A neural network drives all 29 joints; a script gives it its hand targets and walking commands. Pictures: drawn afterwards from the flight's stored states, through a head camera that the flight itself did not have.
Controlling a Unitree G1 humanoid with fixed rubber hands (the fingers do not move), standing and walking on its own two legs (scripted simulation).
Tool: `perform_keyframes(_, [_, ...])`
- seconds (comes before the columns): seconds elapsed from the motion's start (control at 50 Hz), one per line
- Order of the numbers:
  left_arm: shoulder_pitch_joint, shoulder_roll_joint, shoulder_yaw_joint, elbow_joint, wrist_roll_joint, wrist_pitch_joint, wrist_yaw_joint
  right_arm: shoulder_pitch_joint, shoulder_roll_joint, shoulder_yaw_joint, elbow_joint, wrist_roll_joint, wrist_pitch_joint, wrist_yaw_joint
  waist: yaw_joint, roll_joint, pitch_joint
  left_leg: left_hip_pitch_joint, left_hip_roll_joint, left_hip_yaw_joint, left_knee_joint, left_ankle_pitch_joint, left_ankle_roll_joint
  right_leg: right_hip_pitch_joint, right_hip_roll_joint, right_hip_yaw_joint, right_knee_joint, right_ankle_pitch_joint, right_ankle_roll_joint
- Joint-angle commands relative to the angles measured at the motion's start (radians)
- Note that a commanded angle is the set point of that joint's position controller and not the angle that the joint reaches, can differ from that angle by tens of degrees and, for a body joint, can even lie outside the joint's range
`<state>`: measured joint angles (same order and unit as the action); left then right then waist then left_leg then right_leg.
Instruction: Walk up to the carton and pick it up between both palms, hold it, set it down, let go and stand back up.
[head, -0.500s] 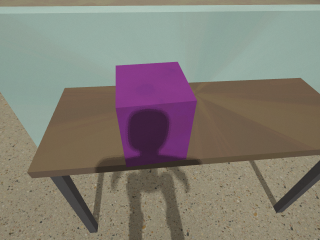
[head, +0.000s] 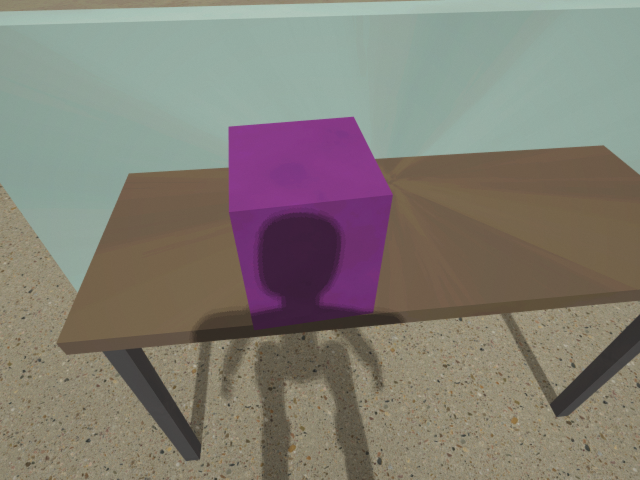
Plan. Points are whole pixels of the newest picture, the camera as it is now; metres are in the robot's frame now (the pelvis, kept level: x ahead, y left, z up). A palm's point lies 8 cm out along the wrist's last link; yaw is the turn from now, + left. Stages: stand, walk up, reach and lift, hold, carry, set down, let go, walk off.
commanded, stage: stand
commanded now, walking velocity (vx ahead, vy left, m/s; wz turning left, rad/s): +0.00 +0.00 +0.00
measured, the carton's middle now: (303, 223) +0.50 +0.03 +0.06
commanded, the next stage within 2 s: none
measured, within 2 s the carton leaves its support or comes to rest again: neither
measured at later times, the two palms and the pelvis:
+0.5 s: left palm out of the picture +0.04 +0.24 -0.12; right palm out of the picture +0.03 -0.25 -0.12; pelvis +0.02 -0.01 +0.00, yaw +0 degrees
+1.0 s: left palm out of the picture +0.03 +0.23 -0.13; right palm out of the picture +0.03 -0.25 -0.13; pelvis +0.03 -0.01 +0.01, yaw +0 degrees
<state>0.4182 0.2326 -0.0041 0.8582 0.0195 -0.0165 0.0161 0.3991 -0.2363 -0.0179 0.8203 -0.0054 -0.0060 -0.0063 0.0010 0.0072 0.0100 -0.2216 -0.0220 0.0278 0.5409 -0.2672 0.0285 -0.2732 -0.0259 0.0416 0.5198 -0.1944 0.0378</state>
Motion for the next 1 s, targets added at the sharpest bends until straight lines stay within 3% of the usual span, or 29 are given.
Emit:
perform_keyframes(0.0, [0.032, 0.134, 0.033, -0.052, -0.003, -0.018, 0.009, 0.038, -0.141, -0.032, -0.053, 0.001, -0.019, -0.009, -0.005, -0.015, 0.101, -0.111, 0.104, -0.145, -0.199, -0.151, 0.003, -0.010, -0.046, 0.083, -0.110, -0.087, -0.041])
perform_keyframes(0.36, [-0.005, 0.126, 0.021, -0.002, -0.009, -0.011, 0.019, 0.036, -0.124, -0.019, 0.001, 0.005, -0.018, -0.017, -0.003, -0.012, 0.078, -0.054, 0.109, -0.123, -0.191, -0.014, -0.005, 0.022, -0.056, 0.081, -0.114, 0.012, -0.042])
perform_keyframes(0.98, [-0.022, 0.099, 0.014, 0.082, -0.012, -0.003, 0.028, 0.028, -0.098, -0.016, 0.079, 0.007, -0.014, -0.029, -0.002, -0.010, 0.084, -0.015, 0.114, -0.114, -0.215, 0.015, -0.008, 0.034, -0.056, 0.070, -0.134, 0.034, -0.037])
